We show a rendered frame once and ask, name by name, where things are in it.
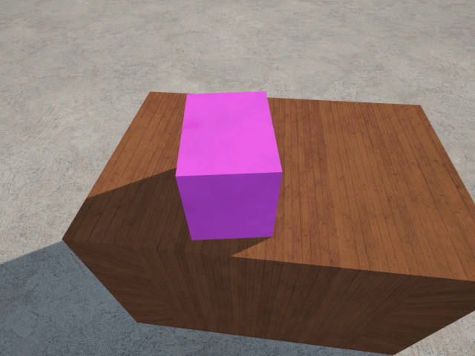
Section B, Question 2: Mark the carton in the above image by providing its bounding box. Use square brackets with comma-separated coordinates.
[176, 91, 282, 240]

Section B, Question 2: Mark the pedestal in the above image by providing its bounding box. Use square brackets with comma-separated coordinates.
[62, 91, 475, 355]

